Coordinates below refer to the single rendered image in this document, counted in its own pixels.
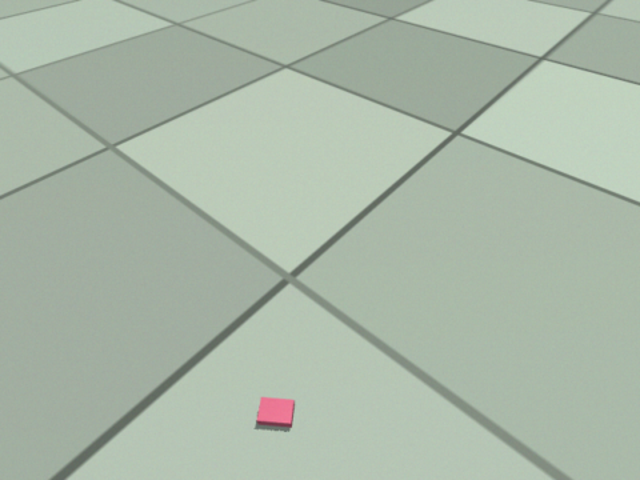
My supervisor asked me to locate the small box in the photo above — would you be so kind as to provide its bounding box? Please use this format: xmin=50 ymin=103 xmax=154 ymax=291
xmin=257 ymin=397 xmax=295 ymax=428

